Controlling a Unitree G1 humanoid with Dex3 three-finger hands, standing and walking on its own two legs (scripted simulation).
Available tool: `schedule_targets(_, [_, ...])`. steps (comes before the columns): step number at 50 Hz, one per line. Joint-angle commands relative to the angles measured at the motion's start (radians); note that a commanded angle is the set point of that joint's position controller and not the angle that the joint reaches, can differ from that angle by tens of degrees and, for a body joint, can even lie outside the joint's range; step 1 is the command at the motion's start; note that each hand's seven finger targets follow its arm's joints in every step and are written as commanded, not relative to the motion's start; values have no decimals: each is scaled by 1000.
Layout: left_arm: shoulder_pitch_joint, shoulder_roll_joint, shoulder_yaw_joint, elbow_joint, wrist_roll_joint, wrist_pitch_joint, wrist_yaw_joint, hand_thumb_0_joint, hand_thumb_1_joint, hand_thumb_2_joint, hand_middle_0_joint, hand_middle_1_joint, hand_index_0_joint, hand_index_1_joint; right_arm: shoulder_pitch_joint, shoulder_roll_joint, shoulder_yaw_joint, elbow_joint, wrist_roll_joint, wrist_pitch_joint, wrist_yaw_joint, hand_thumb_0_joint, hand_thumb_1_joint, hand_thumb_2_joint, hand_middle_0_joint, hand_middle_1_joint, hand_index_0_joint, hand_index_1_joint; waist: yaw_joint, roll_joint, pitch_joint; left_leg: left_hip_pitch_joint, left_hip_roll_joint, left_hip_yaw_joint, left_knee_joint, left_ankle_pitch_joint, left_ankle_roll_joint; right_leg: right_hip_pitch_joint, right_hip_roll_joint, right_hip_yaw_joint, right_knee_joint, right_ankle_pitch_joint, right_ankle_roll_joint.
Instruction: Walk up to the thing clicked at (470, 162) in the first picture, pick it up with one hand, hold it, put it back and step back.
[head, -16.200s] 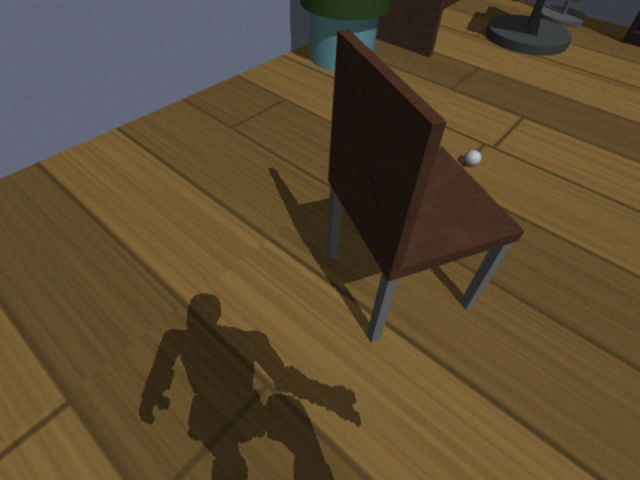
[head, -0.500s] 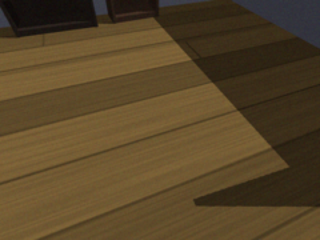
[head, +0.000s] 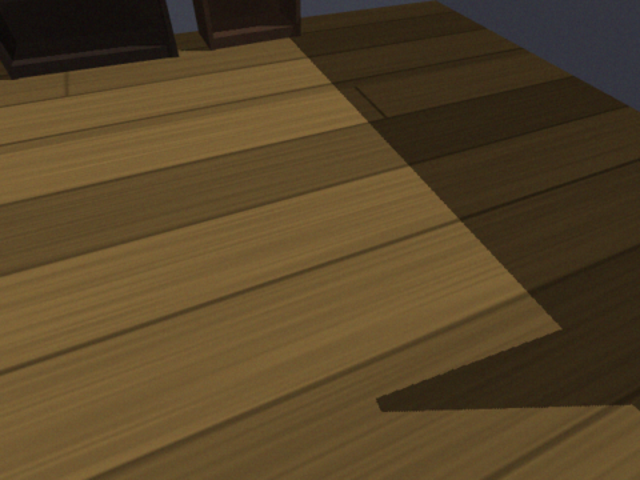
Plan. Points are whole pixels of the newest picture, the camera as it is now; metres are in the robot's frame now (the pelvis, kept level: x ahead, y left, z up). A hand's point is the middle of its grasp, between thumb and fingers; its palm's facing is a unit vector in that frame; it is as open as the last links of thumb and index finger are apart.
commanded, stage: stand
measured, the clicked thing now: out of the picture +0.24 +1.20 -0.74
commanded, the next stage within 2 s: none
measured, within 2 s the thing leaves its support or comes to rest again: neither
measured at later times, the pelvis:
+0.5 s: pelvis -0.01 -0.01 +0.00, yaw +1 degrees
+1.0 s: pelvis +0.00 -0.01 +0.00, yaw +0 degrees
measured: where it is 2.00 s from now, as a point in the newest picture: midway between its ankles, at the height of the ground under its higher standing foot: outside the picture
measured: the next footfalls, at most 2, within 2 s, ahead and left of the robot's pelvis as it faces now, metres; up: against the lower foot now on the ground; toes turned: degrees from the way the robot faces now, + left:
none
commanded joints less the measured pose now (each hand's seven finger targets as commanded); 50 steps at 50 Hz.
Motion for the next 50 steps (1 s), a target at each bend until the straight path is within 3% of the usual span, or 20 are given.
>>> schedule_targets(1, [-54, 215, 38, -62, -8, -22, 13, 0, 900, 900, -200, -300, -200, -300, -56, -214, -35, -67, -4, -23, -16, 0, -900, -900, 200, 300, 200, 300, 12, 10, -76, -63, 115, -88, -56, 151, 31, 89, -133, 122, -40, 139, -12])
schedule_targets(4, [-47, 216, 35, -60, -5, -20, 11, 0, 900, 900, -200, -300, -200, -300, -51, -211, -33, -63, -4, -21, -13, 0, -900, -900, 200, 300, 200, 300, 13, 11, -56, -79, 112, -92, -68, 88, 34, 68, -130, 123, -51, 65, -12])
schedule_targets(9, [-47, 222, 32, -63, -7, -23, 11, 0, 900, 900, -200, -300, -200, -300, -35, -209, -32, -60, -7, -21, -10, 0, -900, -900, 200, 300, 200, 300, 9, 9, -50, -78, 108, -91, -61, 72, 37, 46, -131, 131, -59, 52, -11])
schedule_targets(13, [-41, 236, 34, -62, -4, -21, 11, 0, 900, 900, -200, -300, -200, -300, -28, -206, -34, -63, -8, -18, -7, 0, -900, -900, 200, 300, 200, 300, 9, -14, -25, -88, 103, -94, -59, 15, 41, 9, -130, 141, -79, -59, -8])
schedule_targets(21, [-26, 225, 26, -63, -4, -29, 11, 0, 900, 900, -200, -300, -200, -300, -26, -212, -37, -71, -7, -19, -6, 0, -900, -900, 200, 300, 200, 300, 5, -1, -79, -60, 107, -91, -40, 88, 43, 54, -135, 133, -52, 88, -12])
schedule_targets(30, [-15, 236, 27, -62, -5, -24, 12, 0, 900, 900, -200, -300, -200, -300, -9, -209, -32, -68, -7, -14, -6, 0, -900, -900, 200, 300, 200, 300, 12, 2, -36, -87, 100, -91, -41, 41, 41, 26, -132, 144, -74, -9, -12])
schedule_targets(46, [-10, 230, 25, -66, -4, -28, 13, 0, 900, 900, -200, -300, -200, -300, -13, -216, -30, -77, -5, -18, -12, 0, -900, -900, 200, 300, 200, 300, 9, 6, -83, -56, 113, -89, -29, 145, 34, 78, -134, 127, -36, 188, -16])
schedule_targets(50, [-17, 228, 25, -66, -5, -27, 15, 0, 900, 900, -200, -300, -200, -300, -11, -212, -27, -77, -6, -16, -12, 0, -900, -900, 200, 300, 200, 300, 9, 5, -53, -70, 115, -91, -42, 121, 37, 62, -129, 120, -42, 140, -12])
